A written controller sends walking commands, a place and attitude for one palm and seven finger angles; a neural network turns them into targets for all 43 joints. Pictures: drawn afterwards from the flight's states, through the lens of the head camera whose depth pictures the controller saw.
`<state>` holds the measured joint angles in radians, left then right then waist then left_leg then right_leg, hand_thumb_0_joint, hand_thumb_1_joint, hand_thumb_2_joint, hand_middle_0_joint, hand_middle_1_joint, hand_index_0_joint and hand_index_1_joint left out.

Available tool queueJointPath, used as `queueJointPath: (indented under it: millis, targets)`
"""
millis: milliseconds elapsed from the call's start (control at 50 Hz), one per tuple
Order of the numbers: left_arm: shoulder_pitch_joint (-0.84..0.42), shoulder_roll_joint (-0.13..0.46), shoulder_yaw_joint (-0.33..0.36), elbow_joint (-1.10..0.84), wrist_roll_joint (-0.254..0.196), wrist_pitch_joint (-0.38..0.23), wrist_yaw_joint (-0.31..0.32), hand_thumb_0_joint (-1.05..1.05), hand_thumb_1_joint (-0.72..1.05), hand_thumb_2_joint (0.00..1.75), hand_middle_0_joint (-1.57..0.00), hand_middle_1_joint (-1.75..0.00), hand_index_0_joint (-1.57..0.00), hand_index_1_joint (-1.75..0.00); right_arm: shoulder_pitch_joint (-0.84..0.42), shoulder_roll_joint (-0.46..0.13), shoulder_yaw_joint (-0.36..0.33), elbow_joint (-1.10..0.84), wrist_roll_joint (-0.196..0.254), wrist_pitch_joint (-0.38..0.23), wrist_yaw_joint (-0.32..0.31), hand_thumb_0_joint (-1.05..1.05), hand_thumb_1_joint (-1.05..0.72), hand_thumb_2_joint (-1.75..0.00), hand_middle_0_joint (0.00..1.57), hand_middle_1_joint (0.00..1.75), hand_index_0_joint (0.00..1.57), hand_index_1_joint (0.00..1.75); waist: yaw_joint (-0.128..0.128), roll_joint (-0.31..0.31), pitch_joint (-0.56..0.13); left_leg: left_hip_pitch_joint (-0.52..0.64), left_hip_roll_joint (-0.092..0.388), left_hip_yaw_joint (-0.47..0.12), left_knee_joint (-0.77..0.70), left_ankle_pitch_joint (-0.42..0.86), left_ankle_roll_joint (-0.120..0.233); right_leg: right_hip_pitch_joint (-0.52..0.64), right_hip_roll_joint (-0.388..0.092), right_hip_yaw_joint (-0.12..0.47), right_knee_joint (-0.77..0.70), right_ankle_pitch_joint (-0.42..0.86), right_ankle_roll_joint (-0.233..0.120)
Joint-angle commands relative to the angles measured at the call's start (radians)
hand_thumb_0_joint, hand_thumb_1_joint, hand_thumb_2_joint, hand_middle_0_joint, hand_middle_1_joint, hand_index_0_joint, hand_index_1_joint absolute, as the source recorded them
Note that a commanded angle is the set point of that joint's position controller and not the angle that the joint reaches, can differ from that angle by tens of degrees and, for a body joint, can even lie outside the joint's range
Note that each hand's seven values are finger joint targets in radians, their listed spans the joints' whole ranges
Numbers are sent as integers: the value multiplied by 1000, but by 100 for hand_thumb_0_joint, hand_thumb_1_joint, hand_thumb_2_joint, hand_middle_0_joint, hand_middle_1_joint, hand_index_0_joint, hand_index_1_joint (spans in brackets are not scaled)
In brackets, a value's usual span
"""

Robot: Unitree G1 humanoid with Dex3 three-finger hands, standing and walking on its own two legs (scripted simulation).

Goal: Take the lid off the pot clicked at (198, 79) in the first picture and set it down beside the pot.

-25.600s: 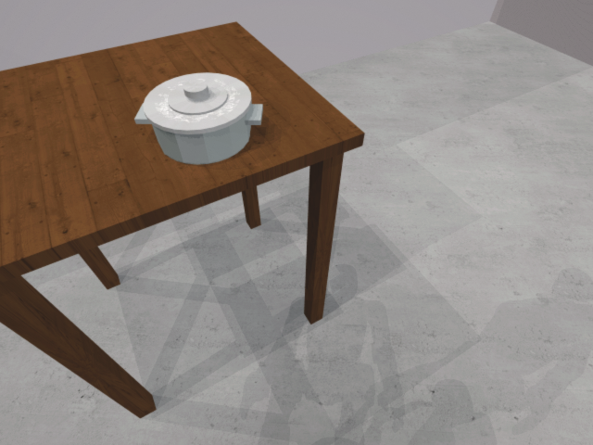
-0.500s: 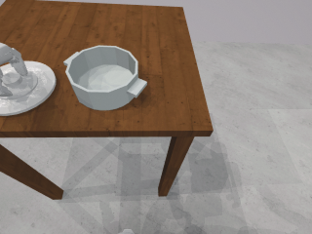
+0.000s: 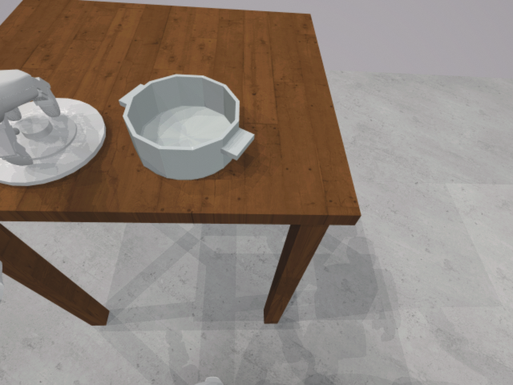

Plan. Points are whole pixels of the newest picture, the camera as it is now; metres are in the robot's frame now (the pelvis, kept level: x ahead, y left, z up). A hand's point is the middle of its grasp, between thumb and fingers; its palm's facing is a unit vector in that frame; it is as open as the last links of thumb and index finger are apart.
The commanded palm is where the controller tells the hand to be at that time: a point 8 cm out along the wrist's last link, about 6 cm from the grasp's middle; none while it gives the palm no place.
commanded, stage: raise the empty hand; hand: left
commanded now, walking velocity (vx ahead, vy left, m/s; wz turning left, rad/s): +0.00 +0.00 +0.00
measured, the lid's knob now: (36, 127) +0.48 +0.34 +0.11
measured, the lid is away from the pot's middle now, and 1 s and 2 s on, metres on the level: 0.23 0.23 0.23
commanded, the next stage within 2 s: draw the hand back to the body in 1.22 s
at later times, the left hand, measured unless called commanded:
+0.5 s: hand (0, 88) +0.46 +0.34 +0.19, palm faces -0.31 -0.08 -0.95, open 11.0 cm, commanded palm +0.46 +0.33 +0.26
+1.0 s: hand out of the picture +0.45 +0.34 +0.25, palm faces -0.23 -0.07 -0.97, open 11.0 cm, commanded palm +0.46 +0.33 +0.32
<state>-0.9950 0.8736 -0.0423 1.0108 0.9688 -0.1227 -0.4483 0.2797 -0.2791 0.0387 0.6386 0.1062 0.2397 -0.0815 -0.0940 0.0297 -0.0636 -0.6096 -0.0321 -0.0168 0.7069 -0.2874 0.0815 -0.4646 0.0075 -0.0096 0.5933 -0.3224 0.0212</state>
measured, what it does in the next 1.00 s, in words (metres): stands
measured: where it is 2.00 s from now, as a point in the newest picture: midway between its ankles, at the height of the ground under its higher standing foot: outside the picture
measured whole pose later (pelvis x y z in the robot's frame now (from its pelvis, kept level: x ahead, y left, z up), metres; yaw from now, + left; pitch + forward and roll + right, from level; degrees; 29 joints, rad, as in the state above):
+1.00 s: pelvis +0.01 -0.02 +0.01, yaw +1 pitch +9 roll -3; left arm -1.21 0.93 -0.11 1.00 0.98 0.01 -0.53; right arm 0.25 -0.29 0.05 0.65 0.11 0.24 -0.06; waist -0.09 0.04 -0.06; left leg -0.50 -0.04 -0.04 0.59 -0.25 0.06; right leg -0.36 0.00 -0.03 0.50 -0.29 0.02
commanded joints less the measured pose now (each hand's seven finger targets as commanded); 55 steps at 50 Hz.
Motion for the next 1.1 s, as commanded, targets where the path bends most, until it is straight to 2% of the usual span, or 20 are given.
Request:
queueJointPath:
  millis: [0, 60, 100, 220, 280, 300, 360, 420, 480, 520, 580, 600, 660, 700, 760, 880, 900, 960, 1020, 1080]
  targets:
    - [-551, 343, 106, -263, -13, -7, 39, 0, -12, 88, -47, -64, -47, -64, 46, -183, -60, -75, -11, -27, -28, 0, -90, -90, 20, 30, 20, 30, -3, 181, -440, 532, 26, -84, -85, 368, -23, -87, 70, -59, -71, 118, -63]
    - [-496, 301, 74, -160, -15, 15, 29, 0, -12, 88, -47, -64, -47, -64, 49, -183, -55, -68, -5, -27, -25, 0, -90, -90, 20, 30, 20, 30, -9, 118, -360, 455, 16, -65, -98, 319, -17, -67, 70, -61, -84, 134, -64]
    - [-540, 256, 26, -206, -13, 22, 24, 0, -12, 88, -47, -64, -47, -64, 44, -185, -58, -70, -5, -27, -19, 0, -90, -90, 20, 30, 20, 30, -9, 180, -359, 508, 26, -83, -101, 363, -30, -110, 71, -67, -80, 106, -68]
    - [-562, 277, 37, -178, -13, 42, 7, 0, -12, 88, -47, -64, -47, -64, 46, -185, -54, -70, -3, -24, -15, 0, -90, -90, 20, 30, 20, 30, -9, 112, -369, 484, 16, -79, -110, 337, -21, -64, 70, -61, -94, 124, -65]
    - [-595, 252, 16, -237, -18, 44, 0, 0, -12, 88, -47, -64, -47, -64, 31, -182, -53, -83, -2, -30, -11, 0, -90, -90, 20, 30, 20, 30, 1, 164, -387, 535, 21, -94, -115, 411, -30, -70, 69, -68, -91, 132, -72]
    - [-594, 303, 59, -238, -8, 46, 6, 0, -12, 88, -47, -64, -47, -64, 39, -184, -56, -79, -7, -27, -9, 0, -90, -90, 20, 30, 20, 30, 4, 164, -415, 549, 23, -100, -112, 417, -34, -64, 70, -63, -91, 125, -69]
    - [-575, 296, 51, -185, -8, 63, -4, 0, -12, 88, -47, -64, -47, -64, 38, -181, -54, -81, -4, -22, -6, 0, -90, -90, 20, 30, 20, 30, 0, 98, -381, 487, 12, -79, -123, 367, -21, -19, 67, -60, -106, 148, -64]
    - [-586, 324, 64, -187, -1, 71, -4, 0, -12, 88, -47, -64, -47, -64, 33, -181, -49, -87, -3, -18, -2, 0, -90, -90, 20, 30, 20, 30, 7, 103, -380, 481, 12, -77, -126, 387, -23, 1, 68, -59, -103, 163, -66]
    - [-601, 280, 26, -219, -3, 75, -12, 0, -12, 88, -47, -64, -47, -64, 19, -176, -48, -99, 1, -21, 1, 0, -90, -90, 20, 30, 20, 30, 6, 163, -390, 525, 17, -81, -123, 470, -30, -17, 68, -66, -102, 176, -71]
    - [-608, 325, 65, -211, 4, 83, -12, 0, -12, 88, -47, -64, -47, -64, 25, -175, -52, -92, -2, -17, 3, 0, -90, -90, 20, 30, 20, 30, 5, 118, -408, 521, 16, -81, -124, 452, -21, 5, 66, -57, -110, 177, -64]
    - [-605, 305, 53, -267, -6, 88, -20, 0, -12, 88, -47, -64, -47, -64, 12, -174, -52, -108, 0, -20, 8, 0, -90, -90, 20, 30, 20, 30, 8, 161, -428, 561, 21, -84, -122, 534, -26, 4, 66, -64, -110, 203, -69]
    - [-584, 346, 88, -242, 0, 95, -18, 0, -12, 88, -47, -64, -47, -64, 15, -174, -53, -98, -5, -15, 12, 0, -90, -90, 20, 30, 20, 30, 12, 144, -420, 545, 19, -82, -122, 516, -25, 16, 67, -57, -113, 195, -64]
    - [-574, 327, 63, -186, -3, 114, -30, 0, -12, 88, -47, -64, -47, -64, 12, -173, -50, -94, -1, -6, 15, 0, -90, -90, 20, 30, 20, 30, 7, 79, -364, 474, 12, -59, -136, 451, -13, 52, 64, -58, -121, 213, -60]
    - [-614, 322, 50, -242, 3, 117, -29, 0, -12, 88, -47, -64, -47, -64, -2, -174, -50, -100, -1, 0, 17, 0, -90, -90, 20, 30, 20, 30, 5, 135, -391, 511, 18, -63, -135, 485, -21, 39, 62, -58, -117, 206, -62]
    - [-631, 321, 35, -171, 7, 128, -35, 0, -12, 88, -47, -64, -47, -64, 6, -172, -45, -87, 2, -4, 10, 0, -90, -90, 20, 30, 20, 30, -3, 82, -340, 463, 10, -52, -155, 357, -9, 51, 63, -59, -137, 170, -61]
    - [-706, 304, 10, -249, 5, 127, -43, 0, -12, 88, -47, -64, -47, -64, -10, -170, -37, -86, 5, -27, 3, 0, -90, -90, 20, 30, 20, 30, 2, 173, -387, 544, 12, -69, -156, 455, -14, 43, 60, -63, -143, 195, -70]
    - [-706, 357, 54, -233, 16, 130, -40, 0, -12, 88, -47, -64, -47, -64, -4, -171, -39, -73, -1, -23, 4, 0, -90, -90, 20, 30, 20, 30, 5, 141, -408, 532, 14, -62, -155, 431, -13, 71, 59, -54, -141, 196, -60]
    - [-674, 279, -21, -119, 11, 150, -54, 0, -12, 88, -47, -64, -47, -64, -4, -169, -35, -62, 5, -20, 3, 0, -90, -90, 20, 30, 20, 30, -11, 64, -293, 435, 8, -37, -175, 316, -7, 74, 55, -61, -156, 183, -57]
    - [-746, 339, 10, -192, 26, 149, -49, 0, -12, 88, -47, -64, -47, -64, -16, -172, -32, -67, 4, -19, 3, 0, -90, -90, 20, 30, 20, 30, -2, 112, -366, 463, 7, -35, -172, 360, -6, 114, 51, -50, -147, 218, -60]
    - [-719, 320, -2, -171, 20, 155, -58, 0, -12, 88, -47, -64, -47, -64, -22, -168, -28, -75, 9, -28, 0, 0, -90, -90, 20, 30, 20, 30, 1, 123, -348, 470, 6, -33, -168, 408, -2, 116, 52, -53, -150, 247, -61]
